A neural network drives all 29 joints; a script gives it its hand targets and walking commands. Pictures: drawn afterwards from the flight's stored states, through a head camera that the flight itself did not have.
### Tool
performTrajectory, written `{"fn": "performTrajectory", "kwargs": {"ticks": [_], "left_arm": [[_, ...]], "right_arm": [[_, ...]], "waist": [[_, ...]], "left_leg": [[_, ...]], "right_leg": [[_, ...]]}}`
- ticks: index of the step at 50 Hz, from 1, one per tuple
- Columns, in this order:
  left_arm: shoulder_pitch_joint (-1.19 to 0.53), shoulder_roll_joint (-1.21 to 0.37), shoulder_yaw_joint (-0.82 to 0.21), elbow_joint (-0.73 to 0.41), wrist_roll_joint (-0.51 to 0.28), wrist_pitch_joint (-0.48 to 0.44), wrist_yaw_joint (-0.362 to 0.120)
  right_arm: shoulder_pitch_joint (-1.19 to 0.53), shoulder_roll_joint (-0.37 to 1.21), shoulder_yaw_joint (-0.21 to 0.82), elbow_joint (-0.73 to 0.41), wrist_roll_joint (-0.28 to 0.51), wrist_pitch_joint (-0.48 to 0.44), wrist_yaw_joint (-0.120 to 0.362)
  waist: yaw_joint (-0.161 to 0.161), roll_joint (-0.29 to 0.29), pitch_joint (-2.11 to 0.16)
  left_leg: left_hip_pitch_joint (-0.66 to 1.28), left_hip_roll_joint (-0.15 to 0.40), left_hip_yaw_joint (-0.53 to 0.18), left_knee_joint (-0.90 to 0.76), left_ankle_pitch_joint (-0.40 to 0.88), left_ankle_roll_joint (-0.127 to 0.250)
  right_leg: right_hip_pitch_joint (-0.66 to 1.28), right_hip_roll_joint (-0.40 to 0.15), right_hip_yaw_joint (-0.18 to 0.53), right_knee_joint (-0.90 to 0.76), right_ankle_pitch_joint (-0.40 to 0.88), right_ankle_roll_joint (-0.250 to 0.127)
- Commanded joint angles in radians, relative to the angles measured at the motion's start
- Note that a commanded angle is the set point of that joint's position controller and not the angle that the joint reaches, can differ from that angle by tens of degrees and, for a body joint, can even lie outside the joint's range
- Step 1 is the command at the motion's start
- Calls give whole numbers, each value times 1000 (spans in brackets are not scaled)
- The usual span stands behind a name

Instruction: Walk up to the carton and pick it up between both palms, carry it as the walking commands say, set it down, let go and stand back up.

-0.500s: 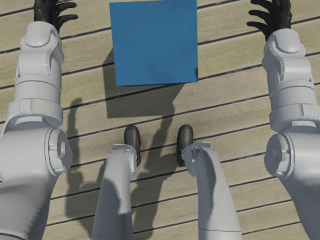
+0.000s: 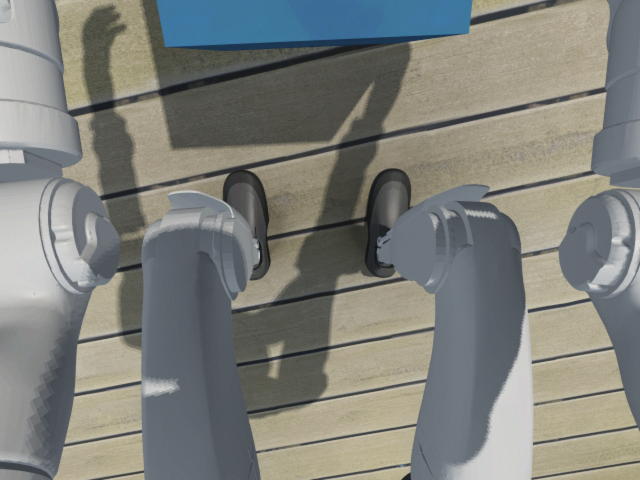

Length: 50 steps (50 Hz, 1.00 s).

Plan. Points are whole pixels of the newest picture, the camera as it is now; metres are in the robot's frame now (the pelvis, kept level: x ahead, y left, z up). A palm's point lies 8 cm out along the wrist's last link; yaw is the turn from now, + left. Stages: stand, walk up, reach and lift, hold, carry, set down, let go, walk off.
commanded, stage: reach and lift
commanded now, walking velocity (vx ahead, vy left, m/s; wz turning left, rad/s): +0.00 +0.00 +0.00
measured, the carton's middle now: out of the picture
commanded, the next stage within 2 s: none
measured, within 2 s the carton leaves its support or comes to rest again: neither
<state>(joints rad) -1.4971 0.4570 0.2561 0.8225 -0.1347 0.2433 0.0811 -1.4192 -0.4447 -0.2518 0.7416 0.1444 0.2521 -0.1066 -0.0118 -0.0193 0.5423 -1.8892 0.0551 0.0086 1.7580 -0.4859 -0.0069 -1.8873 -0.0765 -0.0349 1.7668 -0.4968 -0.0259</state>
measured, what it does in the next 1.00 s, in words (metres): lowers itself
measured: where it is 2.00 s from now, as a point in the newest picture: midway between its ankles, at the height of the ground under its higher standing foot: (317, 242)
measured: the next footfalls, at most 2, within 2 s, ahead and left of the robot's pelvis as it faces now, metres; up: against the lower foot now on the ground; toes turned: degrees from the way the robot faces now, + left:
none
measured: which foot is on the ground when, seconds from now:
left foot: down 0.00-1.00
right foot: down 0.00-1.00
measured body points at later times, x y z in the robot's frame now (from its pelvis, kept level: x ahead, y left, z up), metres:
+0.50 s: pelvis +0.00 +0.00 -0.11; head +0.38 +0.00 +0.11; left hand +0.57 +0.21 -0.30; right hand +0.55 -0.22 -0.30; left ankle +0.12 +0.13 -0.47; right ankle +0.12 -0.12 -0.47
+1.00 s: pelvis +0.00 +0.00 -0.12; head +0.39 +0.00 +0.10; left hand +0.58 +0.21 -0.31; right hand +0.56 -0.22 -0.31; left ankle +0.12 +0.13 -0.47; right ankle +0.12 -0.12 -0.47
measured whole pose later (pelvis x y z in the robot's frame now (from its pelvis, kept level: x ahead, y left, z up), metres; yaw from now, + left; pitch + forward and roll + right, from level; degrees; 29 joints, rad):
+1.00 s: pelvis +0.00 +0.00 -0.12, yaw +0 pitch +33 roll +0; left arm -1.56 0.46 0.19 1.10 -0.18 0.13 0.08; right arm -1.49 -0.45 -0.14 1.06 0.22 0.12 -0.11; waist -0.01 -0.02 0.52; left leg -2.18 0.06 -0.01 2.17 -0.56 -0.01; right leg -2.17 -0.07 -0.02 2.17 -0.57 -0.03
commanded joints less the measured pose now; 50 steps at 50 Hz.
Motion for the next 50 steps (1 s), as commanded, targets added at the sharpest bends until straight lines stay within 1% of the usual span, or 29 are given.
{"fn": "performTrajectory", "kwargs": {"ticks": [1, 3, 4, 5, 6, 7, 8, 9, 13, 15, 16, 19, 22, 23, 24, 25, 27, 28, 30, 31, 33, 35, 36, 38, 40, 42, 45, 46, 50], "left_arm": [[-356, 316, -85, -288, -149, 3, 31], [-347, 273, -96, -137, -120, -3, 17], [-369, 271, -108, -242, -118, -15, 15], [-330, 235, -119, -113, -136, -22, 6], [-314, 228, -103, 59, -89, -30, -3], [-303, 198, -104, 63, -84, -46, -14], [-316, 202, -116, -80, -89, -72, -9], [-272, 177, -125, 178, -85, -71, -31], [-353, 183, -150, 95, -94, -112, -31], [-371, 179, -168, 198, -104, -106, -28], [-389, 221, -159, 34, -106, -121, -18], [-374, 221, -137, 209, -109, -121, -11], [-406, 220, -152, 161, -112, -140, -8], [-391, 215, -165, 227, -114, -146, -11], [-440, 279, -145, 97, -107, -152, -3], [-470, 254, -155, 87, -122, -160, 3], [-395, 207, -178, 198, -142, -153, 8], [-411, 230, -167, 92, -139, -161, 9], [-409, 225, -194, 151, -146, -157, 10], [-413, 237, -187, 128, -138, -163, 10], [-368, 215, -178, 175, -141, -163, 11], [-343, 230, -150, 177, -123, -161, 15], [-396, 210, -187, 136, -160, -157, 12], [-402, 228, -182, 158, -146, -159, 9], [-384, 245, -151, 159, -136, -159, 14], [-424, 246, -164, 179, -146, -160, 10], [-375, 215, -179, 138, -138, -165, 8], [-409, 228, -173, 170, -137, -159, 11], [-438, 210, -189, 150, -147, -158, 12]], "right_arm": [[-453, -245, 89, -307, 121, 3, -37], [-393, -189, 99, -39, 108, 6, -24], [-411, -188, 93, -187, 96, -7, -31], [-361, -181, 77, -23, 73, -21, -26], [-352, -146, 75, 115, 73, -26, -9], [-315, -138, 62, 151, 62, -42, -1], [-343, -152, 65, 34, 54, -75, -1], [-363, -137, 95, 168, 76, -81, 8], [-404, -158, 96, 148, 60, -115, 12], [-437, -143, 121, 220, 95, -116, 19], [-488, -192, 94, 32, 93, -132, 2], [-490, -191, 122, 143, 85, -139, 5], [-471, -154, 162, 189, 120, -140, 7], [-455, -148, 142, 267, 111, -147, 7], [-540, -205, 117, 110, 126, -159, -3], [-505, -186, 135, 190, 126, -162, -1], [-493, -194, 152, 222, 144, -175, -1], [-473, -197, 139, 148, 152, -174, -5], [-462, -176, 154, 258, 146, -168, -5], [-464, -147, 178, 252, 163, -166, -1], [-432, -179, 159, 256, 138, -175, -4], [-443, -189, 137, 255, 146, -178, -6], [-500, -194, 154, 170, 151, -182, -13], [-459, -217, 136, 246, 134, -173, -6], [-461, -181, 169, 224, 166, -168, -10], [-501, -189, 176, 233, 153, -172, -8], [-476, -165, 182, 197, 169, -176, -8], [-471, -183, 155, 259, 149, -166, -9], [-546, -182, 195, 169, 171, -170, -13]], "waist": [[10, 2, -2366], [26, 63, -2011], [11, 38, -2082], [-20, 42, -1923], [-6, 49, -1671], [-31, 37, -1627], [-52, 20, -1732], [-15, 10, -1509], [-16, 30, -1560], [3, 39, -1422], [-13, 48, -1656], [11, -10, -1445], [39, 20, -1451], [23, 29, -1359], [21, 31, -1490], [1, 35, -1492], [-7, 25, -1454], [3, 40, -1582], [5, 57, -1502], [34, 37, -1469], [-2, 38, -1448], [25, 43, -1450], [0, 21, -1477], [-29, 48, -1418], [36, 14, -1439], [3, -4, -1404], [42, 41, -1435], [3, 32, -1394], [18, 29, -1464]], "left_leg": [[699, -109, 74, 49, 433, 9], [524, -100, 87, 47, 295, 3], [579, -103, 68, 64, 322, 11], [491, -102, 66, 89, 303, 6], [359, -88, 68, 91, 211, 6], [321, -86, 68, 110, 202, 3], [401, -102, 54, 105, 282, 6], [242, -87, 61, 141, 184, 3], [274, -77, 40, 177, 232, -9], [250, -60, 36, 190, 167, -11], [351, -71, 44, 203, 260, -6], [214, -58, 41, 249, 202, -8], [211, -54, 61, 266, 188, -13], [186, -54, 44, 278, 189, -15], [242, -48, 43, 284, 226, 0], [236, -48, 38, 291, 251, -10], [242, -49, 39, 300, 256, -11], [317, -53, 42, 298, 307, -6], [294, -49, 35, 296, 252, -3], [254, -45, 34, 303, 261, -5], [252, -48, 48, 317, 265, -11], [274, -51, 42, 308, 254, -7], [274, -56, 40, 314, 271, -3], [245, -45, 36, 314, 250, -5], [213, -50, 50, 306, 236, -2], [196, -45, 44, 309, 224, -6], [182, -50, 59, 308, 251, -8], [198, -52, 41, 288, 218, -6], [269, -59, 47, 305, 252, 0]], "right_leg": [[967, 111, 45, 42, 591, 14], [757, 101, 47, 43, 407, 22], [768, 104, 37, 49, 433, 21], [669, 88, 40, 68, 388, 14], [522, 88, 45, 66, 300, 26], [495, 87, 39, 86, 296, 30], [534, 105, 16, 98, 364, 29], [456, 95, 32, 114, 301, 35], [458, 92, 26, 164, 327, 30], [377, 81, 20, 175, 237, 37], [534, 96, 22, 180, 357, 32], [417, 81, 41, 217, 286, 39], [439, 77, 52, 221, 289, 41], [375, 75, 54, 238, 280, 41], [443, 84, 57, 250, 328, 36], [436, 80, 44, 269, 362, 35], [385, 74, 26, 273, 330, 35], [462, 69, 37, 263, 391, 35], [400, 64, 36, 276, 318, 31], [390, 67, 38, 281, 335, 40], [375, 80, 41, 265, 330, 34], [360, 76, 38, 278, 300, 35], [413, 78, 38, 267, 332, 31], [340, 78, 38, 274, 319, 30], [422, 73, 47, 272, 341, 36], [376, 77, 39, 262, 307, 38], [430, 83, 60, 267, 375, 30], [362, 85, 41, 258, 314, 33], [401, 84, 41, 256, 323, 33]]}}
